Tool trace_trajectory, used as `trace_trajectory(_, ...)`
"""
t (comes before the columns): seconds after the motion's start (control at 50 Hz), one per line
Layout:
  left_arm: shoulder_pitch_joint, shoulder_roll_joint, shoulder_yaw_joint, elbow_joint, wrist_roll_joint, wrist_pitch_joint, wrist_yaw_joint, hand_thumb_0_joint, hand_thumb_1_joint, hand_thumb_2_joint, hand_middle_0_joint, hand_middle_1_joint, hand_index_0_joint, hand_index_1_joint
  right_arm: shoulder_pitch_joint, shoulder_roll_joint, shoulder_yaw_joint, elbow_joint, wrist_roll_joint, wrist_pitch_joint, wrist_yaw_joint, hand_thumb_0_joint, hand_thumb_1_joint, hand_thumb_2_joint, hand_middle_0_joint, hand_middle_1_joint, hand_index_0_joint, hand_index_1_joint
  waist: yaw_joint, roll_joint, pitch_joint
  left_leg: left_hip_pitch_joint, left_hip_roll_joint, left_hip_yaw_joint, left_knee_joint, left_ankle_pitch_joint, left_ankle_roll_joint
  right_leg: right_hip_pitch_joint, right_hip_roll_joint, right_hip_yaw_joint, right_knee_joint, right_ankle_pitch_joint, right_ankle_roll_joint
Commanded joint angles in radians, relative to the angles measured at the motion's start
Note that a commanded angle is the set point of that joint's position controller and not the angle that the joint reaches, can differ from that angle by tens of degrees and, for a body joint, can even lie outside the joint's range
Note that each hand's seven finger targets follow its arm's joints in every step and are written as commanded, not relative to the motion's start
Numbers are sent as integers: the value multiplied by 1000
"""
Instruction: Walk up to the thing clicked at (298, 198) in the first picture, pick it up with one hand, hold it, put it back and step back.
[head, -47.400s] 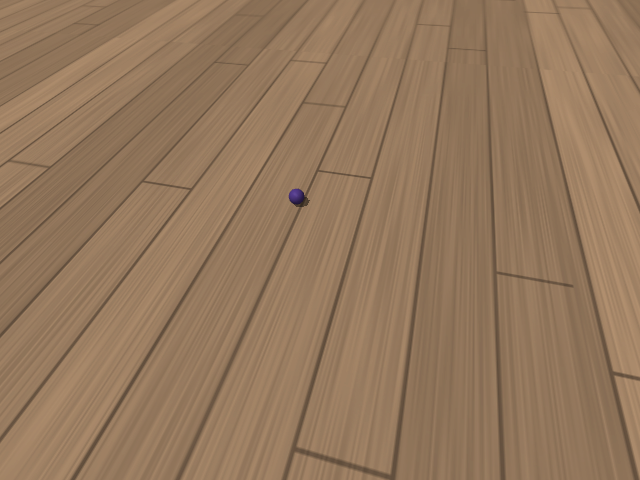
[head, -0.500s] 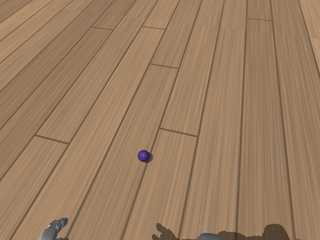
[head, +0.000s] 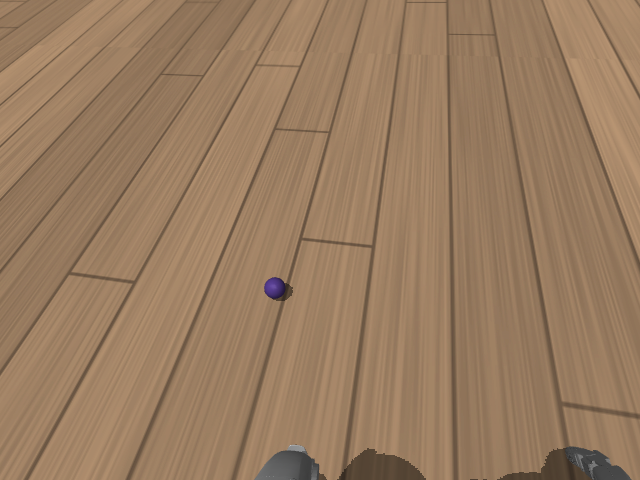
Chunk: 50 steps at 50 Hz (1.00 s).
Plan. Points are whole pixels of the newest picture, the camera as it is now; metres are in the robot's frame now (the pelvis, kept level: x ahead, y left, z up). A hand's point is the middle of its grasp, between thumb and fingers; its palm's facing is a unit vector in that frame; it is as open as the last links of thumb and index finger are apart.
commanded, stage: step back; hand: left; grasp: from above
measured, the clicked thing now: (274, 288) +0.81 +0.25 -0.72
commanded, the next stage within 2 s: stand in 1.80 s
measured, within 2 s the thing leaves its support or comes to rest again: neither
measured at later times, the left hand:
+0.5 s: hand out of the picture -0.08 +0.27 -0.14, palm faces +0.07 -0.93 -0.37, open 7.4 cm
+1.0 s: hand out of the picture -0.26 +0.27 -0.14, palm faces +0.10 -0.91 -0.41, open 7.4 cm
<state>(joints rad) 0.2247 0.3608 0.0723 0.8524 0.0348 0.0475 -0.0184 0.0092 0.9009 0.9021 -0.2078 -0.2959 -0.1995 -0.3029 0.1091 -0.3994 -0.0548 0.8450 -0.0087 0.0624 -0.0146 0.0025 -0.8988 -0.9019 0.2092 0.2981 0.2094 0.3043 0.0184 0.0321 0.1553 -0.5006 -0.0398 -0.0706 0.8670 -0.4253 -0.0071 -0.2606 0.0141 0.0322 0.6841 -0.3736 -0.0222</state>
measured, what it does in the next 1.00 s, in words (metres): walks backwards: left foot, then right foot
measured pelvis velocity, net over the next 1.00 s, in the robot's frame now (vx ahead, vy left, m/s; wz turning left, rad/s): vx -0.30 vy -0.02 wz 0.08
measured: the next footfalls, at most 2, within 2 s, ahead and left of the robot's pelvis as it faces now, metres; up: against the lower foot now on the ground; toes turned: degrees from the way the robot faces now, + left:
left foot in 0.28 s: -0.08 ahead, +0.12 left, +0.00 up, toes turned +4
right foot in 0.64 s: -0.22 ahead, -0.15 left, +0.00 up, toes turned +4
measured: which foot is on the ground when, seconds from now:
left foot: up 0.00-0.26, down 0.28-0.66, up 0.68-0.90, down 0.92-1.00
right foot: down 0.00-0.30, up 0.32-0.62, down 0.64-1.00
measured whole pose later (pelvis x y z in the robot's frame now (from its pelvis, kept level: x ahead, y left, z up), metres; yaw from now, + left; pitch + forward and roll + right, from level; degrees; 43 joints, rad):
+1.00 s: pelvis -0.30 -0.02 +0.00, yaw +5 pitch -3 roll +2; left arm 0.23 0.41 0.07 0.94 0.03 0.03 -0.01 0.01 0.90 0.90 -0.21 -0.30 -0.20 -0.30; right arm 0.25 -0.36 -0.06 0.99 -0.04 0.01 0.02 0.01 -0.90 -0.90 0.21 0.30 0.21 0.30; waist 0.02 -0.04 0.07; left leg -0.24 -0.05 -0.01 0.60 -0.31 0.03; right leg -0.32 -0.06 0.03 0.80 -0.48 -0.02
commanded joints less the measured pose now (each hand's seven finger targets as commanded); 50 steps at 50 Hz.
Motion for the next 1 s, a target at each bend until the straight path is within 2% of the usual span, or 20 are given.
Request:
trace_trajectory(0.0,-176,268,82,-144,9,-37,42,0,900,900,-200,-300,-200,-300,76,-185,-55,-54,14,-35,-17,0,-900,-900,200,300,200,300,-56,-169,-91,46,-86,-93,340,-28,-1,-133,-249,197,-304,325,-173)
trace_trajectory(0.14,-34,255,76,-147,8,-24,57,0,900,900,-200,-300,-200,-300,62,-158,-37,-71,-6,-47,-20,0,-900,-900,200,300,200,300,45,-222,-162,29,-18,7,13,-127,-20,180,-283,185,-196,555,-193)
trace_trajectory(0.24,-90,241,48,-163,-14,3,45,0,900,900,-200,-300,-200,-300,204,-180,-59,-4,-17,-53,-13,0,-900,-900,200,300,200,300,-28,-150,-204,322,36,37,-469,203,38,-1,-216,136,-65,339,-87)
trace_trajectory(0.26,-65,196,37,-168,-20,6,40,0,900,900,-200,-300,-200,-300,181,-258,-77,-11,-35,-55,-13,0,-900,-900,200,300,200,300,-16,46,-197,374,238,-250,-522,252,108,-178,-97,70,87,103,-28)
trace_trajectory(0.28,-150,227,57,-183,-26,4,52,0,900,900,-200,-300,-200,-300,112,-379,-92,-40,-25,-49,-1,0,-900,-900,200,300,200,300,-62,226,-166,180,433,-459,-578,352,273,-185,50,3,313,-266,10)
trace_trajectory(0.3,-174,245,70,-166,-8,7,59,0,900,900,-200,-300,-200,-300,77,-370,-97,-50,-34,-58,-4,0,-900,-900,200,300,200,300,-65,163,-126,76,467,-508,-591,345,324,-147,50,140,492,-280,8)
trace_trajectory(0.36,-48,223,66,-95,-33,13,51,0,900,900,-200,-300,-200,-300,-38,-245,-51,-66,-31,-64,-21,0,-900,-900,200,300,200,300,35,54,-120,143,325,-196,-486,511,241,-195,79,160,664,-133,1)
trace_trajectory(0.52,-26,207,51,-70,-15,-9,27,0,900,900,-200,-300,-200,-300,38,-258,-67,-70,-34,-40,-12,0,-900,-900,200,300,200,300,-37,163,-196,337,293,-149,-443,327,233,-96,6,8,101,-135,40)
trace_trajectory(0.58,123,194,52,17,-11,-29,23,0,900,900,-200,-300,-200,-300,3,-274,-69,-68,-23,-21,-4,0,-900,-900,200,300,200,300,17,168,-261,275,254,-100,-382,209,168,102,22,-69,-263,19,-9)
trace_trajectory(0.6,124,227,65,30,4,-37,25,0,900,900,-200,-300,-200,-300,22,-229,-56,-64,-19,-18,-1,0,-900,-900,200,300,200,300,8,83,-249,152,204,-70,-308,110,117,172,-13,24,-296,25,-29)
trace_trajectory(0.62,114,297,85,16,19,-42,26,0,900,900,-200,-300,-200,-300,22,-166,-37,-83,-14,-21,2,0,-900,-900,200,300,200,300,9,-138,-189,-81,67,1,-135,-53,44,184,-190,328,-351,-134,-86)
trace_trajectory(0.64,29,410,105,-29,22,-36,30,0,900,900,-200,-300,-200,-300,-65,-166,-46,-104,-13,-23,-12,0,-900,-900,200,300,200,300,69,-301,-129,-32,-24,-41,58,-162,-2,-115,-419,538,-445,-208,-245)
trace_trajectory(0.66,-49,407,102,-54,17,-43,35,0,900,900,-200,-300,-200,-300,-67,-211,-63,-96,-14,-20,-15,0,-900,-900,200,300,200,300,39,-242,-45,11,15,-135,211,-128,-14,-265,-453,551,-465,-231,-274)
trace_trajectory(0.72,-140,284,71,-64,14,-59,42,0,900,900,-200,-300,-200,-300,36,-187,-53,-33,-3,-35,-7,0,-900,-900,200,300,200,300,-34,-136,-67,48,-40,-67,264,-1,-7,-168,-250,202,-317,40,-172)
trace_trajectory(0.82,-31,308,82,-33,21,-70,32,0,900,900,-200,-300,-200,-300,6,-176,-48,-20,-25,-66,17,0,-900,-900,200,300,200,300,50,-215,-96,45,41,30,-142,-94,-14,63,-261,225,-308,-181,-165)
trace_trajectory(0.88,-29,265,48,-22,5,-51,21,0,900,900,-200,-300,-200,-300,94,-159,-59,49,-26,-91,14,0,-900,-900,200,300,200,300,-3,-154,-126,376,-8,85,-517,65,16,-65,-205,132,-158,-63,-109)
trace_trajectory(0.9,-3,209,32,-16,3,-47,20,0,900,900,-200,-300,-200,-300,147,-192,-74,71,-37,-100,7,0,-900,-900,200,300,200,300,-17,-40,-165,518,80,-82,-535,15,42,-191,-166,88,-21,-34,-71)
trace_trajectory(0.92,-53,168,19,-21,-20,-49,17,0,900,900,-200,-300,-200,-300,118,-279,-79,59,-34,-105,7,0,-900,-900,200,300,200,300,-29,162,-139,416,313,-483,-656,-313,157,-316,-32,-49,106,-146,-1)
trace_trajectory(0.94,-116,270,55,-7,-8,-52,24,0,900,900,-200,-300,-200,-300,100,-343,-95,51,-27,-105,13,0,-900,-900,200,300,200,300,-54,112,-52,195,400,-570,-704,-434,265,-222,-68,23,219,-217,-2)
trace_trajectory(0.98,-65,234,47,17,-21,-54,13,0,900,900,-200,-300,-200,-300,44,-243,-58,46,-33,-120,8,0,-900,-900,200,300,200,300,2,29,-39,222,296,-382,-643,-252,208,-209,-81,72,223,-108,-5)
